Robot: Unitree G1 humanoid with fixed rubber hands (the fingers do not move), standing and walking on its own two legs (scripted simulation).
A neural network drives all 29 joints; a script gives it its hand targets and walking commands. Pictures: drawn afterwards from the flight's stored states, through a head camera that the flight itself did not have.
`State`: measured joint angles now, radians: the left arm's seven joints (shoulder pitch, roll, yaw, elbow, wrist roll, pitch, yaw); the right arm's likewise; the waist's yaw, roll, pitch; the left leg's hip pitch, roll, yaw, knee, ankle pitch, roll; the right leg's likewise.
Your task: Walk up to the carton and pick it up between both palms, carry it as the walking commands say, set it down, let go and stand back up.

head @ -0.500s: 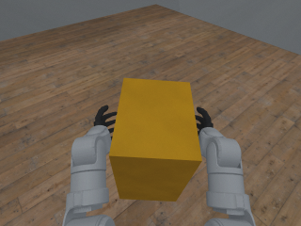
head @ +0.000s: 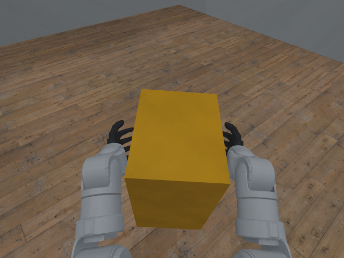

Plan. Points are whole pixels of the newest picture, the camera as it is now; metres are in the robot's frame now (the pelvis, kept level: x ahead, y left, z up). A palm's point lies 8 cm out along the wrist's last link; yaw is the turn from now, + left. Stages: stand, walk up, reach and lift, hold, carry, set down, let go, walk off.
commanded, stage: carry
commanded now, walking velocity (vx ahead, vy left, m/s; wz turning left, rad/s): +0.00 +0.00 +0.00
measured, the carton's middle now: (173, 165) +0.34 +0.01 +0.05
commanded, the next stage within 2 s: none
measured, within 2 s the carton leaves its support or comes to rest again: neither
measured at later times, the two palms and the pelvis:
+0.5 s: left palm (120, 152) +0.34 +0.13 +0.10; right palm (237, 155) +0.33 -0.13 +0.10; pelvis +0.00 -0.01 +0.00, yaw -1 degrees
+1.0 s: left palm (145, 186) +0.27 +0.07 +0.07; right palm (271, 191) +0.25 -0.19 +0.08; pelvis +0.00 -0.05 -0.02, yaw -1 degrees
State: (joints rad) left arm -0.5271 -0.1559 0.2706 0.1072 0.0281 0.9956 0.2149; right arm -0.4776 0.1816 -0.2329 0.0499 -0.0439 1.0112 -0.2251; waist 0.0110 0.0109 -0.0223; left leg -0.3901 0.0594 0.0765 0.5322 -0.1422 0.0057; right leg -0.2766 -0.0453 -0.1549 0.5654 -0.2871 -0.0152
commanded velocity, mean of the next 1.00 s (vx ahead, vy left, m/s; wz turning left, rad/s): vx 0.00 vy -0.14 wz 0.00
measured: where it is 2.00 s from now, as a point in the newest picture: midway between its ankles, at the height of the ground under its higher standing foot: outside the picture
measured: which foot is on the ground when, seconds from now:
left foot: down 0.00-1.00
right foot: down 0.00-1.00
